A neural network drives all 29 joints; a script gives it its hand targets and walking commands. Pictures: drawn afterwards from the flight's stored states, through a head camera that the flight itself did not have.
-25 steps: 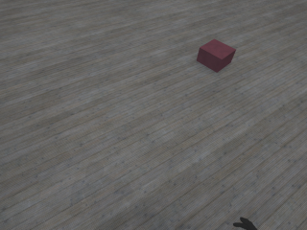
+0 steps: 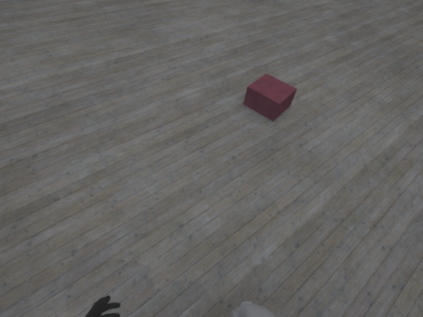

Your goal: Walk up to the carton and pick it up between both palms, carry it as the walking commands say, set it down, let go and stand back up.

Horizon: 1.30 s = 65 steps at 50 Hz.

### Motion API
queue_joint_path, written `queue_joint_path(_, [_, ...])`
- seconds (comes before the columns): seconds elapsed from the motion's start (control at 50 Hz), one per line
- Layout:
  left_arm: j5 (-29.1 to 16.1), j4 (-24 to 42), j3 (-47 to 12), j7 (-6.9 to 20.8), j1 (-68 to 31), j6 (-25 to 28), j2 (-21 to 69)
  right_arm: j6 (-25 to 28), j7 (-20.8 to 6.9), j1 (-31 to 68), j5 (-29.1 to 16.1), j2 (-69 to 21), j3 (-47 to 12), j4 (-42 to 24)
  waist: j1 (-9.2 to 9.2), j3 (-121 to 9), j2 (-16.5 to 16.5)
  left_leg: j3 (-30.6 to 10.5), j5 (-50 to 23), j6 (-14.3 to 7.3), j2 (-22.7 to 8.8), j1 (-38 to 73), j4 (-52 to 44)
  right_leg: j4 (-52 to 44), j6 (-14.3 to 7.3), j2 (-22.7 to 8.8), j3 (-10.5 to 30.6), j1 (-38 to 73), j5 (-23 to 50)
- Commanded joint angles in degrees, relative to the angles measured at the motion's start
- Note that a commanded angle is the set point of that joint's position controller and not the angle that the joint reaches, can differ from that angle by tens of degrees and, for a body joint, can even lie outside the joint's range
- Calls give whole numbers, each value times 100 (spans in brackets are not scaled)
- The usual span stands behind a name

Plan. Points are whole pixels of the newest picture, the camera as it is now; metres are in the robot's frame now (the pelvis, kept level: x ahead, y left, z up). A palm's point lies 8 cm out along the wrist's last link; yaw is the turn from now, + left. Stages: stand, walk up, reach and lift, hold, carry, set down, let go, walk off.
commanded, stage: walk up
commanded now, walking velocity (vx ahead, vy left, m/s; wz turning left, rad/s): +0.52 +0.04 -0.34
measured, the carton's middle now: (269, 96) +1.68 -0.54 -0.67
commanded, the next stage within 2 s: none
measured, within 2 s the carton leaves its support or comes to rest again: neither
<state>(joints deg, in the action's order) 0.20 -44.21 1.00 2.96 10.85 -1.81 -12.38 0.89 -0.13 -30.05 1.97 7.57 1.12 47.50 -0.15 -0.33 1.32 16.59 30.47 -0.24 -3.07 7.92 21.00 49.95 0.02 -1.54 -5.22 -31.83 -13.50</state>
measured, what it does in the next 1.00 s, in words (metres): walks ahead: right foot, then left foot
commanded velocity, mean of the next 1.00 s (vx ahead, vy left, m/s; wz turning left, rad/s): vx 0.50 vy -0.15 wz -0.10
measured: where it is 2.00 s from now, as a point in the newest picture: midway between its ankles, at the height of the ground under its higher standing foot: (231, 173)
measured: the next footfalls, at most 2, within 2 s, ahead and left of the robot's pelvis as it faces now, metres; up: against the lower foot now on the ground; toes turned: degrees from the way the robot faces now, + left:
right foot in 0.06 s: +0.14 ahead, -0.11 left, +0.00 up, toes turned -5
left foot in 0.34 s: +0.35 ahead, +0.11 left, +0.00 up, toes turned -1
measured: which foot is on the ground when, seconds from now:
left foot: down 0.00-0.08, up 0.10-0.32, down 0.34-0.86, up 0.88-1.00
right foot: up 0.00-0.04, down 0.06-0.36, up 0.38-0.84, down 0.86-1.00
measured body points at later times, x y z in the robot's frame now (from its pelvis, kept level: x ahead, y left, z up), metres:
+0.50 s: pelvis +0.31 +0.04 +0.02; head +0.31 +0.07 +0.46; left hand +0.41 +0.26 -0.14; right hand +0.32 -0.22 -0.10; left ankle +0.31 +0.12 -0.72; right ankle +0.20 -0.12 -0.61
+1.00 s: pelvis +0.56 -0.06 +0.00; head +0.57 -0.06 +0.45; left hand +0.68 +0.16 -0.14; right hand +0.56 -0.34 -0.13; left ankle +0.46 +0.06 -0.64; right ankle +0.61 -0.18 -0.72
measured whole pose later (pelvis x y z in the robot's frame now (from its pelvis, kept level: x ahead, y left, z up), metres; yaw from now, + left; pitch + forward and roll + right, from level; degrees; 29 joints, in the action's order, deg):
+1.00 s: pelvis +0.56 -0.06 +0.00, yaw -11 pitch -1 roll -3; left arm 0.2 -48.2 1.5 1.6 15.8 0.6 -11.9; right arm 1.3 -0.5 -16.8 0.8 14.5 3.3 49.6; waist -0.2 3.0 -2.8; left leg 3.9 30.3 -0.5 -6.1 -17.9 67.5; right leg 35.4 -2.4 4.4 -2.6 -22.5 -12.0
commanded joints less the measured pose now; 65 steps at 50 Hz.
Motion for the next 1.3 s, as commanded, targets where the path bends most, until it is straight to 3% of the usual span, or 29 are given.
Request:
queue_joint_path(0.0, [126,-216,101,-241,1154,421,-654,125,42,277,-228,1796,500,-89,452,-801,-1451,-277,-8381,-315,-1344,180,2496,-1663,-564,547,-548,1486,-594])
queue_joint_path(0.02, [238,-536,310,-293,2183,494,-1131,207,-1,789,-275,1817,525,-356,951,-1363,-720,-444,-7145,-36,-1010,-1413,4137,-1754,-974,103,758,3249,111])
queue_joint_path(0.04, [273,-722,478,-358,2801,491,-1665,255,-95,1171,-327,1476,439,-743,1049,-1333,1083,-804,-2623,228,199,-3514,6030,-2283,-1789,-1346,3594,4398,1891])
queue_joint_path(0.06, [179,-692,556,-403,2634,465,-1795,304,-112,1244,-344,1114,304,-1107,886,-1058,1865,-1800,283,372,656,-5008,6607,-2673,-2687,-1990,5619,4866,2900])
queue_joint_path(0.08, [191,-566,569,-442,2183,492,-1633,360,-68,1776,-321,1139,307,-1195,853,-649,1339,-2213,340,321,167,-5218,6740,-2671,-2669,-1753,5225,4316,2529])
queue_joint_path(0.12, [265,-377,489,-460,1663,544,-1257,379,-87,2152,-174,1132,235,-1218,550,135,622,-2201,70,197,-246,-5190,5848,-2867,-1958,-1466,4316,3299,1795])
queue_joint_path(0.24, [129,-188,320,-376,950,543,-813,202,-267,1927,-170,885,90,-674,-46,655,974,-1172,-784,164,-284,-2970,2137,-3306,-876,-622,1990,1401,1231])
queue_joint_path(0.28, [73,-169,338,-322,821,535,-939,252,-225,1014,-160,1044,202,-237,-568,314,763,-833,-2071,318,11,-1255,987,-2389,-645,-299,1744,836,1293])
queue_joint_path(0.3, [72,-76,299,-293,794,557,-767,271,-154,238,-89,1422,362,50,-1002,-3,-180,-1481,-1695,252,-457,-70,661,-1044,-448,46,1419,5,1021])
queue_joint_path(0.32, [127,145,313,-280,736,609,-412,280,-70,-742,51,2107,575,244,-1260,-357,-1878,-3551,-934,-38,-2168,643,-277,705,-259,503,848,-961,-1105])
queue_joint_path(0.34, [105,239,495,-193,740,519,-504,205,77,-1117,24,2788,670,278,-1140,-442,-1754,-5737,-761,-80,-3194,438,-1323,1895,-60,645,1065,-1279,-1914])
queue_joint_path(0.36, [99,191,547,-140,788,422,-660,149,145,-738,-42,2728,637,200,-814,41,-1057,-5763,-1134,-88,-3042,4,-1303,2383,-43,318,1398,-1257,-1297])
queue_joint_path(0.4, [60,-47,331,-82,775,381,-497,243,105,136,-21,1834,366,139,-359,543,-425,-3910,-2919,-100,-2204,-507,-599,2474,10,-112,1182,-1304,-212])
queue_joint_path(0.46, [125,-313,294,-9,924,239,-378,355,71,375,-94,1379,279,55,-101,127,-998,-2466,-4736,224,-1565,-531,-227,2360,113,-68,746,-861,86])
queue_joint_path(0.54, [173,-250,239,88,172,110,-234,375,116,9,-160,1368,297,45,-168,370,-1067,-1851,-6012,288,-1529,-563,-212,1976,211,-25,379,-1129,378])
queue_joint_path(0.66, [59,97,42,219,-1294,142,-190,268,184,-83,-81,1386,362,-91,-500,997,-1389,-1421,-4952,-286,-1419,-591,-905,-454,199,14,-31,-996,921])
queue_joint_path(0.76, [95,-271,67,78,-161,315,-533,195,187,-13,-164,1882,519,136,-32,-184,-1563,-1011,-7086,-318,-1345,-236,945,-2076,-192,344,-510,963,181])
queue_joint_path(0.8, [168,-847,318,-22,1286,401,-1052,199,129,268,-184,1791,521,-62,600,-1271,-632,-1030,-5856,-133,-1033,-1480,2932,-1834,-761,-74,399,3163,294])
queue_joint_path(0.82, [217,-1080,478,-84,2084,405,-1462,203,78,442,-265,1531,489,-328,860,-1629,983,-1233,-2546,30,-137,-2770,4961,-2453,-1327,-1246,2565,4076,537])
queue_joint_path(0.84, [146,-1091,517,-144,2296,343,-1636,176,29,729,-298,1173,372,-581,807,-1368,1804,-1702,442,52,403,-3880,5705,-3170,-1626,-1824,4104,4311,704])
queue_joint_path(0.88, [189,-674,525,-237,979,358,-1422,160,5,842,-199,1072,379,-555,506,-397,982,-2067,54,-168,-249,-4178,5592,-3596,-1488,-1664,3443,3205,-1836])
queue_joint_path(0.94, [183,-462,368,-221,573,467,-890,114,-85,1012,-116,1128,309,-390,114,5,532,-1769,-386,-176,-448,-3463,4645,-3879,-1028,-1186,2699,1890,-1449])
queue_joint_path(1.04, [170,-226,322,-194,275,439,-883,49,-147,1379,-174,942,180,-239,-110,530,590,-1380,-570,-17,-450,-2508,2152,-4046,-948,-972,1887,709,-889])
queue_joint_path(1.1, [142,-99,363,-143,24,345,-911,84,-32,206,-181,1139,269,312,-774,-10,186,-1048,-1814,5,-224,-495,725,-2825,-644,-501,1377,-20,-1388])
queue_joint_path(1.12, [129,133,305,-127,-187,391,-630,103,60,-597,-45,1576,425,570,-1158,-228,-1417,-2553,-688,-269,-1246,388,-358,-976,-346,37,776,-991,-1319])
queue_joint_path(1.14, [182,403,256,-76,-318,436,-325,119,144,-850,34,2167,553,580,-1071,-55,-2381,-5044,1194,-629,-2754,322,-1732,383,-63,347,468,-1893,-1333])
queue_joint_path(1.16, [244,432,348,-47,-423,382,-557,63,160,-331,-15,2360,533,376,-885,452,-1656,-5452,1649,-896,-2810,-331,-1782,940,-30,33,1053,-2007,-1148])
queue_joint_path(1.2, [234,165,289,10,-83,407,-549,162,132,246,-53,1849,399,253,-452,553,-562,-4352,191,-770,-2328,-551,-1268,1339,47,-241,1012,-1715,-276])
queue_joint_path(1.28, [210,-149,240,66,1,328,-404,349,85,292,-85,1477,336,227,-289,32,-869,-2853,-3029,-445,-1798,-306,-671,1344,171,-241,490,-1315,38])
